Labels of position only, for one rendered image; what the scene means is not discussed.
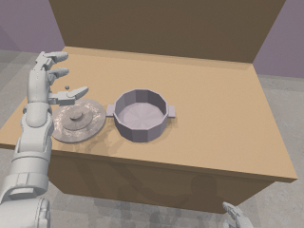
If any left robot upper arm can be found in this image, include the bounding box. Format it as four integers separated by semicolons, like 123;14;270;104
0;198;51;228

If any table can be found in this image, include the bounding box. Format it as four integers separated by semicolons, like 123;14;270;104
0;0;298;215

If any knob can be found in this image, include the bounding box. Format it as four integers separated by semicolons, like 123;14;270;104
68;109;83;121

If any lid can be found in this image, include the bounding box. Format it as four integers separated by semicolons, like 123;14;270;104
51;98;106;143

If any left robot forearm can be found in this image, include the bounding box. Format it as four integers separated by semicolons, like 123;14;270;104
0;102;54;205

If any robot left hand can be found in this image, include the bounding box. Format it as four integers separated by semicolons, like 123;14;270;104
27;51;89;106

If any pot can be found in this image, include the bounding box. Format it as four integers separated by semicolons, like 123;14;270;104
105;88;176;143

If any robot right hand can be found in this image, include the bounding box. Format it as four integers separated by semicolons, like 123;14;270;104
222;202;254;228

